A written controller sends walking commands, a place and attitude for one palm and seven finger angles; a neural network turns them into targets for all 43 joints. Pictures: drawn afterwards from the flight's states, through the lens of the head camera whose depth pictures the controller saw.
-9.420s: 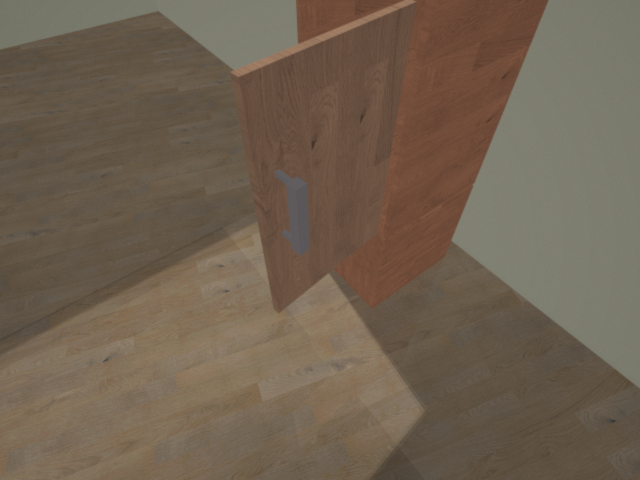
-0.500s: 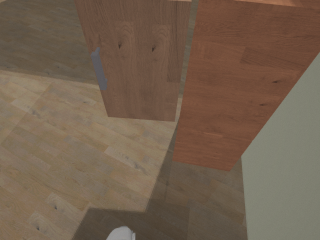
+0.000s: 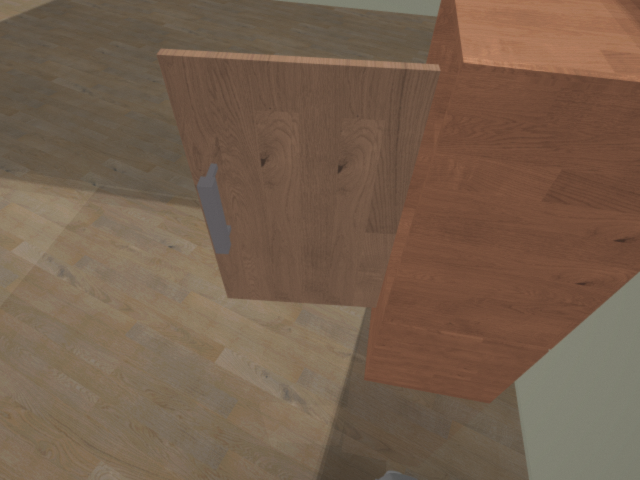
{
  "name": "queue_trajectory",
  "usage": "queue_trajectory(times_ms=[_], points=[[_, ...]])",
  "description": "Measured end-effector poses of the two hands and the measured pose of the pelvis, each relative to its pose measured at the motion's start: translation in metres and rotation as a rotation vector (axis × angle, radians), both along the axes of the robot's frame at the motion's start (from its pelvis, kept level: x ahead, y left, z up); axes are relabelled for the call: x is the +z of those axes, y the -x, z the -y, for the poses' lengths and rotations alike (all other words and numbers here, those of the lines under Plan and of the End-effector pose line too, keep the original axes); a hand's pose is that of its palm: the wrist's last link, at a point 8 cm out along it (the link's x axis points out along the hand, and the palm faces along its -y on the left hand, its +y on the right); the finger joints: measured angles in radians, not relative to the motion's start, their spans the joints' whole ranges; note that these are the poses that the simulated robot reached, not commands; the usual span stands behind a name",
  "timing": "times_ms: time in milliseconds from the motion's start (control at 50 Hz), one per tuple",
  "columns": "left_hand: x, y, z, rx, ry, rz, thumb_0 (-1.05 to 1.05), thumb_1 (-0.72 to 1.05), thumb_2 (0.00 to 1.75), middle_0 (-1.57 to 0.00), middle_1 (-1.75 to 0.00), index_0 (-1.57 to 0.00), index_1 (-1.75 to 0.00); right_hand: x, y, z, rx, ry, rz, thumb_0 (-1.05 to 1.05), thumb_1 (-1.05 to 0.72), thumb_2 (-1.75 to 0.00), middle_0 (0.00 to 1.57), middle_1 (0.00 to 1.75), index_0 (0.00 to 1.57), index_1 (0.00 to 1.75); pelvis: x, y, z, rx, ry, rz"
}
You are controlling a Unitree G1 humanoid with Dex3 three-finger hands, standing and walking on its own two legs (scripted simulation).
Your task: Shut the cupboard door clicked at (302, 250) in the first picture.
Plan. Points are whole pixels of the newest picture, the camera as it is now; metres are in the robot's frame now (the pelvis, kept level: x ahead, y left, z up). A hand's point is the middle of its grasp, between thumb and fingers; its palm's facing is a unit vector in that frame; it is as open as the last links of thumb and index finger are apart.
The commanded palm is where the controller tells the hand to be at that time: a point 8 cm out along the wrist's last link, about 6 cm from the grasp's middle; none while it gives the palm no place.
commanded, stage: come to a stop and stand still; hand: left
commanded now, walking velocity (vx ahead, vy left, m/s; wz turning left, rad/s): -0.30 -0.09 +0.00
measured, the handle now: (218, 210) +0.53 +0.22 -0.01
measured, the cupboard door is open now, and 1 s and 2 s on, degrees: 97 97 97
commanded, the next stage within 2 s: look again from close up in 1.22 s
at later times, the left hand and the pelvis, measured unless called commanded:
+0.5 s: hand out of the picture +0.10 +0.18 -0.19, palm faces +0.06 -0.98 -0.16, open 7.4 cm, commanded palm none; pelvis +0.03 +0.00 -0.01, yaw +1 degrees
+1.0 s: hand out of the picture -0.01 +0.16 -0.18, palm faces +0.04 -0.98 -0.19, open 7.4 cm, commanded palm none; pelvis -0.01 -0.01 +0.00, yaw +0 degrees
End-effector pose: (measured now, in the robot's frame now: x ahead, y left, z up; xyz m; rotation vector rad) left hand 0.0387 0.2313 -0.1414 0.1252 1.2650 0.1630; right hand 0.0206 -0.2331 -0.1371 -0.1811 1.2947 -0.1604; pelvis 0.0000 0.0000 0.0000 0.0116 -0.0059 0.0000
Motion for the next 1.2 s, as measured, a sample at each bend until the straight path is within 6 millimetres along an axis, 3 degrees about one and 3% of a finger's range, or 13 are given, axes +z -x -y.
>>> queue_trajectory(times_ms=[120,220,300,380,480,620,740,880,1040,1200], points=[[-0.001,-0.072,0.007,-0.062,-0.049,0.077,0.01,0.92,0.90,-0.20,-0.30,-0.20,-0.30,-0.018,0.020,0.002,-0.079,-0.039,-0.150,0.00,-0.92,-0.90,0.20,0.29,0.20,0.30,-0.011,-0.034,0.014,-0.015,-0.024,0.002],[0.000,-0.098,0.021,-0.096,-0.044,0.055,0.01,0.91,0.90,-0.20,-0.30,-0.20,-0.30,-0.020,0.016,0.001,-0.124,-0.062,-0.194,0.00,-0.91,-0.90,0.20,0.29,0.20,0.30,-0.009,-0.048,0.020,0.002,-0.009,-0.017],[-0.004,-0.103,0.026,-0.075,-0.034,0.071,0.01,0.91,0.90,-0.20,-0.30,-0.20,-0.30,-0.018,0.006,0.003,-0.116,-0.054,-0.195,0.00,-0.91,-0.90,0.20,0.29,0.20,0.30,-0.010,-0.048,0.022,0.013,-0.010,-0.014],[-0.009,-0.090,0.022,-0.043,-0.016,0.071,0.01,0.90,0.90,-0.20,-0.30,-0.20,-0.30,-0.014,-0.011,0.007,-0.090,-0.017,-0.159,0.00,-0.91,-0.90,0.20,0.29,0.20,0.30,-0.010,-0.040,0.015,0.023,0.003,-0.002],[-0.022,-0.059,0.005,-0.005,0.018,0.031,0.01,0.90,0.90,-0.20,-0.30,-0.21,-0.30,-0.005,-0.030,0.004,-0.053,0.040,-0.055,0.00,-0.91,-0.90,0.20,0.29,0.20,0.30,-0.013,-0.027,-0.001,0.017,0.013,0.013],[-0.014,-0.009,-0.019,0.045,-0.005,-0.062,0.01,0.91,0.90,-0.20,-0.30,-0.20,-0.30,0.004,-0.043,-0.012,0.007,0.038,0.009,0.00,-0.90,-0.90,0.19,0.29,0.20,0.30,-0.004,-0.017,-0.010,0.011,0.020,-0.004],[-0.007,0.027,-0.020,0.049,-0.040,-0.124,0.01,0.91,0.90,-0.20,-0.30,-0.20,-0.30,-0.003,-0.044,-0.014,0.012,-0.004,0.035,0.00,-0.91,-0.90,0.20,0.29,0.20,0.30,-0.004,-0.008,-0.007,0.001,0.002,-0.013],[-0.001,0.050,0.001,0.017,-0.042,-0.153,0.01,0.91,0.90,-0.20,-0.30,-0.20,-0.30,-0.011,-0.021,-0.004,-0.027,-0.040,0.011,0.00,-0.92,-0.90,0.20,0.29,0.20,0.30,-0.002,0.002,0.003,-0.001,0.001,0.001],[-0.007,0.048,0.030,0.001,0.015,-0.118,0.01,0.90,0.90,-0.20,-0.30,-0.20,-0.30,-0.007,0.027,0.011,-0.057,-0.023,-0.091,0.00,-0.91,-0.90,0.20,0.29,0.20,0.30,0.000,0.006,0.014,0.003,0.004,0.024],[-0.008,0.051,0.038,0.000,0.026,-0.145,0.02,0.92,0.90,-0.20,-0.30,-0.20,-0.30,-0.005,0.067,0.008,-0.085,-0.031,-0.205,0.00,-0.91,-0.90,0.19,0.29,0.20,0.30,0.001,0.004,0.020,0.009,0.006,0.015]])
